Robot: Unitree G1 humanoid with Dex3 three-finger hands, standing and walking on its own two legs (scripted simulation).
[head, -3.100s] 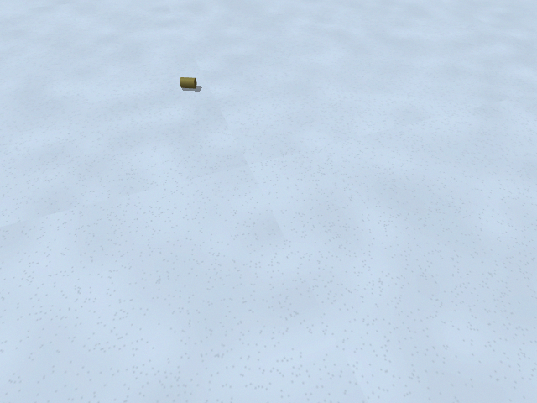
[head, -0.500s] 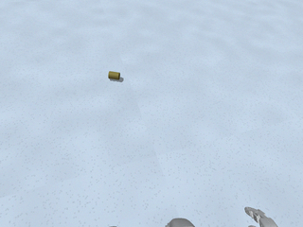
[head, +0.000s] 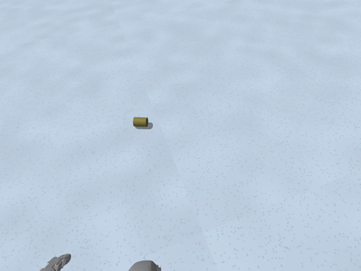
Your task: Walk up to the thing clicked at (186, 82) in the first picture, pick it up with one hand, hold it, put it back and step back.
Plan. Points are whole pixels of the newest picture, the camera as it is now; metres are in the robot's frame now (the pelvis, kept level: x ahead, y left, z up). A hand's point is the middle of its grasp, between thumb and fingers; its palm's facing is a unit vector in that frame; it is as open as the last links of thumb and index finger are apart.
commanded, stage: walk up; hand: left
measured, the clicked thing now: (140, 122) +1.23 +0.32 -0.73
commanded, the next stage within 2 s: none
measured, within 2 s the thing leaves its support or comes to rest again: neither
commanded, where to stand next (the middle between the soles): +0.85 +0.12 m, yaw -1 degrees
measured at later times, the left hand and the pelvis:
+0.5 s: hand (59, 230) +0.26 +0.35 -0.15, palm faces -0.03 -0.94 -0.34, open 7.4 cm; pelvis +0.24 +0.08 +0.00, yaw +0 degrees
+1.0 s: hand (86, 149) +0.51 +0.32 -0.11, palm faces -0.02 -0.91 -0.41, open 7.4 cm; pelvis +0.43 +0.05 +0.00, yaw +0 degrees
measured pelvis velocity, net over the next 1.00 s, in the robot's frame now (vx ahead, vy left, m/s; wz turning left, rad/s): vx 0.43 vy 0.05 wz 0.00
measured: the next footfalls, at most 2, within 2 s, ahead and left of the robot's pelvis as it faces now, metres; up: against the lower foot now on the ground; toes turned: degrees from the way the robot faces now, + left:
left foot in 0.30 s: +0.32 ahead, +0.18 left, +0.00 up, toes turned +7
right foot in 0.78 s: +0.52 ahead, -0.06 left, +0.00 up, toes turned -5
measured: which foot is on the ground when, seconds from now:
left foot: up 0.00-0.28, down 0.30-0.78, up 0.80-1.00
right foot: down 0.00-0.34, up 0.36-0.76, down 0.78-1.00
